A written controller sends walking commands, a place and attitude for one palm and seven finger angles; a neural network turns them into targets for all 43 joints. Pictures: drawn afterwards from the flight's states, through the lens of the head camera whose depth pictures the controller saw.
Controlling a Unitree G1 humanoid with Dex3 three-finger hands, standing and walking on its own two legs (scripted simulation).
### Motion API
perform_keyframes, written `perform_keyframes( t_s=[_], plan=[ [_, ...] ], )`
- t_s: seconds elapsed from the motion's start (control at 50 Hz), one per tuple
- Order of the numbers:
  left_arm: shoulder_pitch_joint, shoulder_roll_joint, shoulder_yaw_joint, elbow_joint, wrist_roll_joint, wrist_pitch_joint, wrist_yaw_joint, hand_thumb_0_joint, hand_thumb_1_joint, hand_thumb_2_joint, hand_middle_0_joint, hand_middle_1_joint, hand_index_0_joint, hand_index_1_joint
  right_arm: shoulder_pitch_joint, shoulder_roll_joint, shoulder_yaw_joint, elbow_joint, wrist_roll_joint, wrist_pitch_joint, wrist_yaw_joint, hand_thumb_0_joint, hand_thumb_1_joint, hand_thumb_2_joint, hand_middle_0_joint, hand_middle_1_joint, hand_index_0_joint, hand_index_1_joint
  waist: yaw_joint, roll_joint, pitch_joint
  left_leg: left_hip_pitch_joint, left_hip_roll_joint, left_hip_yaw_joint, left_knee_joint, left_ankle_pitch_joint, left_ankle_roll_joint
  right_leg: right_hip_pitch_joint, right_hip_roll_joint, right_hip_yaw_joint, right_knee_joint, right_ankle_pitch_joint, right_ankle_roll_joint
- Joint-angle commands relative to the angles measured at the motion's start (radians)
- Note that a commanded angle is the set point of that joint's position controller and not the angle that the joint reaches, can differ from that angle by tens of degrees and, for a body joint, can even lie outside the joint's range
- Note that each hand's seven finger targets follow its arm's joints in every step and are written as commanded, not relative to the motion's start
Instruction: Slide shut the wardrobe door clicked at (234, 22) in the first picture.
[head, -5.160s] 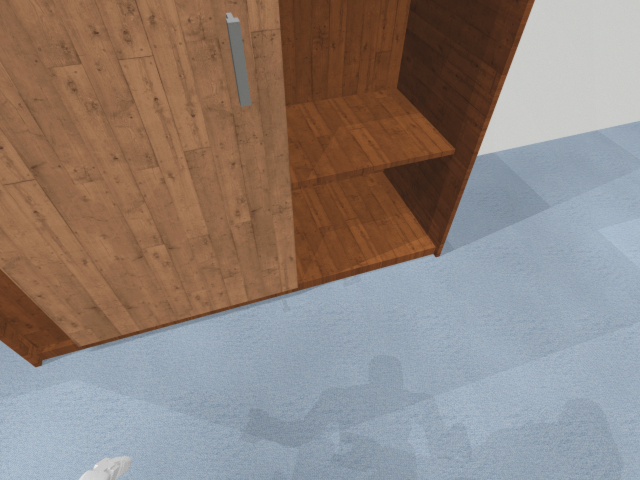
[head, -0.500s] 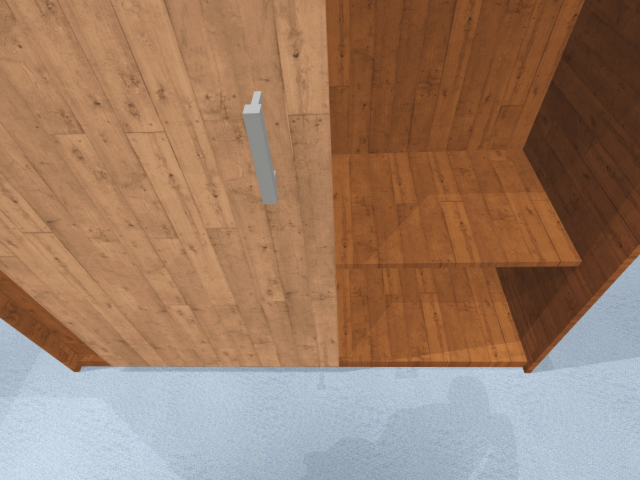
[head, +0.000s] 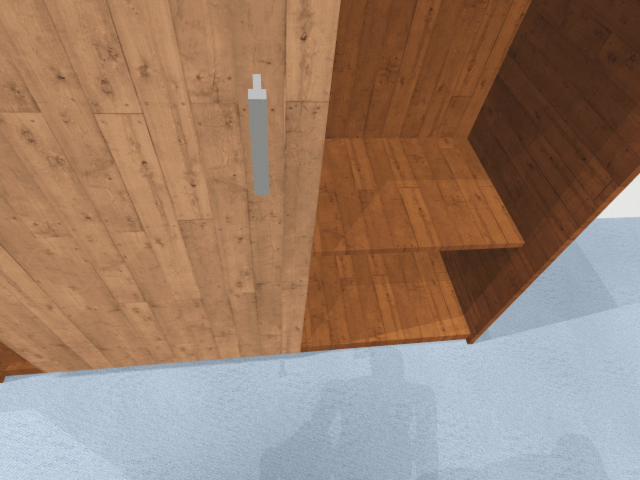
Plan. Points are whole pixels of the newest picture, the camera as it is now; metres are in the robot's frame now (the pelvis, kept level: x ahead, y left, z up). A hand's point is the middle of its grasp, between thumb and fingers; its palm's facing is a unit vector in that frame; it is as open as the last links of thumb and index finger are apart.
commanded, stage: come to a stop and stand still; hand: left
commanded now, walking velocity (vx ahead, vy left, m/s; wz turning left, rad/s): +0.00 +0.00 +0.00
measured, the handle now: (259, 138) +0.52 +0.10 +0.13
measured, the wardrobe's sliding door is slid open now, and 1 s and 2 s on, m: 0.59 0.59 0.59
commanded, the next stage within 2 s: look again from close up in 0.60 s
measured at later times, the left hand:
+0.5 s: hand out of the picture +0.05 +0.12 -0.18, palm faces +0.09 -0.97 -0.23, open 7.1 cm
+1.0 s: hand out of the picture -0.04 +0.15 -0.18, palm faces +0.05 -0.98 -0.20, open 7.3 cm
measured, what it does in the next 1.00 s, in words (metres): steps on the spot: right foot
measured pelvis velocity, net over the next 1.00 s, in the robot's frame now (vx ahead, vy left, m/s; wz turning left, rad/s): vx -0.03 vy -0.01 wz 0.00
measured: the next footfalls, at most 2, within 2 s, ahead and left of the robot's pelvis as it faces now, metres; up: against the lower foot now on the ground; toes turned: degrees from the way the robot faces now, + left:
right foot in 0.12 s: +0.03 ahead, -0.13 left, +0.00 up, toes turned -2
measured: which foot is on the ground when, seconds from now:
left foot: down 0.00-1.00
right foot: up 0.00-0.10, down 0.12-1.00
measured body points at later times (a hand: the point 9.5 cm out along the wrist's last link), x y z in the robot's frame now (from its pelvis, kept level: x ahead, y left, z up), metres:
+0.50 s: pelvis +0.02 -0.06 -0.01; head +0.02 -0.07 +0.44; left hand +0.04 +0.17 -0.16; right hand +0.03 -0.29 -0.17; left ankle -0.05 +0.10 -0.75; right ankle -0.01 -0.13 -0.75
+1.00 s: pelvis -0.03 -0.01 -0.01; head -0.04 -0.03 +0.44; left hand -0.05 +0.20 -0.17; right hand -0.03 -0.23 -0.18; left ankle -0.04 +0.09 -0.75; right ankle -0.01 -0.13 -0.75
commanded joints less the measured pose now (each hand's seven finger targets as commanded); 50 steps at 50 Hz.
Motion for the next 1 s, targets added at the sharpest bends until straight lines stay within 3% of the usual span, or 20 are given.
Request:
perform_keyframes(
  t_s=[0.0,0.04,0.08,0.12,0.14,0.16,0.2,0.24,0.32,0.5,0.66,0.68,0.7,0.72,0.74,0.76,0.78,0.82,0.92,0.98],
  plan=[
    [-0.046,0.003,-0.005,-0.070,-0.008,-0.035,0.003,0.000,0.900,0.900,-0.200,-0.300,-0.200,-0.300,0.083,-0.185,-0.048,0.011,-0.003,0.001,-0.012,0.000,-0.900,-0.900,0.200,0.300,0.200,0.300,-0.003,0.251,-0.014,0.091,0.250,-0.197,0.008,0.676,0.107,0.010,-0.009,-0.020,-0.183,-0.012,-0.015],
    [-0.015,0.001,-0.003,-0.049,-0.011,-0.041,0.009,0.000,0.900,0.900,-0.200,-0.300,-0.200,-0.300,0.064,-0.180,-0.049,0.016,0.001,0.002,-0.007,0.000,-0.900,-0.900,0.200,0.300,0.200,0.300,0.022,0.232,-0.021,0.041,0.232,-0.193,0.022,0.594,0.088,0.107,-0.005,-0.038,-0.308,0.088,-0.023],
    [0.043,0.024,-0.003,-0.021,-0.009,-0.055,0.017,0.000,0.900,0.900,-0.200,-0.300,-0.200,-0.300,0.058,-0.160,-0.047,0.013,0.010,0.000,-0.001,0.000,-0.900,-0.900,0.200,0.300,0.200,0.300,0.049,0.165,-0.054,-0.022,0.179,-0.152,0.083,0.469,0.029,0.266,-0.032,-0.030,-0.480,0.310,-0.029],
    [0.075,0.076,-0.003,0.010,-0.013,-0.069,0.034,0.000,0.900,0.900,-0.200,-0.300,-0.200,-0.300,0.051,-0.084,-0.027,0.003,0.023,-0.003,0.011,0.000,-0.900,-0.900,0.200,0.300,0.200,0.300,0.049,-0.006,-0.088,-0.210,0.096,-0.063,0.098,0.081,-0.037,0.453,-0.211,0.129,-0.436,0.594,-0.089],
    [0.066,0.091,-0.007,0.011,-0.014,-0.071,0.035,0.000,0.900,0.900,-0.200,-0.300,-0.200,-0.300,0.039,-0.072,-0.024,0.002,0.020,0.000,0.014,0.000,-0.900,-0.900,0.200,0.300,0.200,0.300,0.050,-0.029,-0.049,-0.210,0.073,-0.044,0.075,-0.028,-0.045,0.408,-0.250,0.133,-0.429,0.626,-0.119],
    [0.062,0.091,-0.002,0.012,-0.012,-0.079,0.037,0.000,0.900,0.900,-0.200,-0.300,-0.200,-0.300,0.042,-0.076,-0.025,0.008,0.014,0.009,0.012,0.000,-0.900,-0.900,0.200,0.300,0.200,0.300,0.044,-0.146,-0.069,-0.157,0.076,-0.029,0.085,-0.019,-0.050,0.378,-0.223,0.142,-0.441,0.671,-0.130],
    [0.034,0.065,-0.015,0.013,-0.016,-0.082,0.040,0.000,0.900,0.900,-0.200,-0.300,-0.200,-0.300,0.042,-0.090,-0.025,0.022,0.014,0.011,0.011,0.000,-0.900,-0.900,0.200,0.300,0.200,0.300,0.035,-0.118,-0.028,-0.102,0.091,-0.037,0.053,0.065,-0.052,0.328,-0.188,0.098,-0.442,0.709,-0.116],
    [0.031,0.043,-0.019,0.012,-0.018,-0.080,0.042,0.000,0.900,0.900,-0.200,-0.300,-0.200,-0.300,0.035,-0.087,-0.019,0.032,0.013,0.010,0.012,0.000,-0.900,-0.900,0.200,0.300,0.200,0.300,0.037,-0.028,0.020,-0.086,0.101,-0.051,0.015,0.185,-0.049,0.302,-0.135,0.064,-0.424,0.677,-0.088],
    [0.054,0.043,-0.016,0.013,-0.015,-0.082,0.047,0.000,0.900,0.900,-0.200,-0.300,-0.200,-0.300,0.004,-0.095,-0.020,0.030,0.013,0.011,0.009,0.000,-0.900,-0.900,0.200,0.300,0.200,0.300,0.044,0.042,0.007,-0.046,0.106,-0.041,0.022,0.228,-0.049,0.311,-0.117,0.066,-0.440,0.673,-0.063],
    [0.059,0.070,-0.015,0.012,-0.013,-0.083,0.046,0.000,0.900,0.900,-0.200,-0.300,-0.200,-0.300,-0.053,-0.133,-0.021,0.001,0.016,0.026,0.009,0.000,-0.900,-0.900,0.200,0.300,0.200,0.300,0.037,0.026,0.001,-0.007,0.098,-0.031,0.016,0.141,-0.051,0.299,-0.120,0.089,-0.509,0.617,-0.034],
    [0.082,0.062,-0.025,0.031,-0.013,-0.079,0.037,0.000,0.900,0.900,-0.200,-0.300,-0.200,-0.300,-0.068,-0.149,-0.013,-0.006,0.016,0.026,0.014,0.000,-0.900,-0.900,0.200,0.300,0.200,0.300,0.039,0.058,0.050,0.012,0.102,-0.046,-0.021,0.101,-0.042,0.227,-0.096,0.098,-0.566,0.334,-0.055],
    [0.201,0.097,-0.015,0.060,0.006,-0.117,0.081,0.000,0.900,0.900,-0.200,-0.300,-0.200,-0.300,-0.174,-0.185,-0.025,-0.068,0.021,0.003,0.031,0.000,-0.900,-0.900,0.200,0.300,0.200,0.300,0.094,-0.019,0.076,-0.168,0.077,0.044,0.256,-0.027,-0.067,0.284,-0.183,0.176,-0.492,1.030,0.066],
    [0.220,0.141,-0.005,0.020,0.010,-0.124,0.079,0.000,0.900,0.900,-0.200,-0.300,-0.200,-0.300,-0.120,-0.130,-0.020,-0.124,0.027,0.014,0.029,0.000,-0.900,-0.900,0.200,0.300,0.200,0.300,0.052,-0.013,-0.036,-0.185,0.062,-0.059,0.330,-0.159,-0.033,0.364,-0.258,0.222,-0.444,1.130,0.018],
    [0.179,0.143,-0.009,0.004,0.004,-0.120,0.070,0.000,0.900,0.900,-0.200,-0.300,-0.200,-0.300,-0.116,-0.140,-0.021,-0.133,0.025,0.026,0.029,0.000,-0.900,-0.900,0.200,0.300,0.200,0.300,0.046,0.061,-0.055,-0.170,0.074,-0.056,0.336,-0.157,-0.015,0.348,-0.275,0.198,-0.462,0.980,-0.035],
    [0.136,0.106,-0.023,0.003,0.007,-0.117,0.062,0.000,0.900,0.900,-0.200,-0.300,-0.200,-0.300,-0.103,-0.118,-0.018,-0.129,0.027,0.017,0.033,0.000,-0.900,-0.900,0.200,0.300,0.200,0.300,0.023,0.077,-0.070,-0.139,0.079,-0.046,0.281,-0.155,-0.020,0.285,-0.239,0.153,-0.462,0.734,-0.129],
    [0.104,0.094,-0.027,-0.014,0.008,-0.114,0.053,0.000,0.900,0.900,-0.200,-0.300,-0.200,-0.300,-0.057,-0.105,-0.015,-0.120,0.024,0.010,0.037,0.000,-0.900,-0.900,0.200,0.300,0.200,0.300,0.007,0.067,-0.102,-0.067,0.053,-0.034,0.184,-0.089,-0.029,0.243,-0.203,0.113,-0.449,0.551,-0.143],
    [0.091,0.080,-0.032,-0.020,0.004,-0.108,0.048,0.000,0.900,0.900,-0.200,-0.300,-0.200,-0.300,-0.033,-0.111,-0.012,-0.111,0.019,0.003,0.039,0.000,-0.900,-0.900,0.200,0.300,0.200,0.300,0.004,0.052,-0.086,-0.027,0.052,-0.047,0.105,-0.013,-0.029,0.191,-0.165,0.097,-0.425,0.391,-0.126],
    [0.092,0.039,-0.041,-0.015,-0.005,-0.094,0.040,0.000,0.900,0.900,-0.200,-0.300,-0.200,-0.300,-0.004,-0.145,-0.012,-0.106,0.009,-0.011,0.036,0.000,-0.900,-0.900,0.200,0.300,0.200,0.300,0.021,0.090,-0.033,-0.082,0.119,-0.113,0.057,0.060,0.001,0.145,-0.087,0.048,-0.403,0.159,-0.083],
    [0.114,0.031,-0.048,-0.012,0.002,-0.077,0.029,0.000,0.900,0.900,-0.200,-0.300,-0.200,-0.300,-0.056,-0.164,-0.005,-0.126,0.007,-0.005,0.039,0.000,-0.900,-0.900,0.200,0.300,0.200,0.300,0.056,0.130,0.135,-0.258,0.118,-0.163,-0.069,-0.175,0.016,0.118,-0.060,0.044,-0.394,0.049,-0.073],
    [0.137,0.027,-0.050,-0.014,0.002,-0.075,0.027,0.000,0.900,0.900,-0.200,-0.300,-0.200,-0.300,-0.042,-0.175,-0.005,-0.122,0.007,-0.008,0.040,0.000,-0.900,-0.900,0.200,0.300,0.200,0.300,0.063,0.073,0.114,-0.267,0.117,-0.174,-0.098,-0.224,0.022,0.140,-0.057,0.043,-0.374,0.070,-0.069]
  ],
)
